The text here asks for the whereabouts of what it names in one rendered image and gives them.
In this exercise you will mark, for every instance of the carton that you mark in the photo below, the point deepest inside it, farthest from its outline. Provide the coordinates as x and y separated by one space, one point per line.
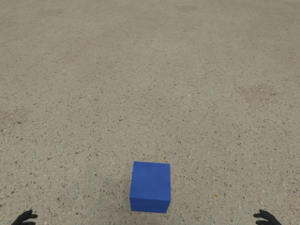
150 189

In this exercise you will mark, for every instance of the right robot hand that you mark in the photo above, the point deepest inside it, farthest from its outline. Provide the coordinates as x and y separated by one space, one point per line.
270 219

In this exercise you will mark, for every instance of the left robot hand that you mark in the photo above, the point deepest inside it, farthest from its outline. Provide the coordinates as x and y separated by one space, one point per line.
23 217

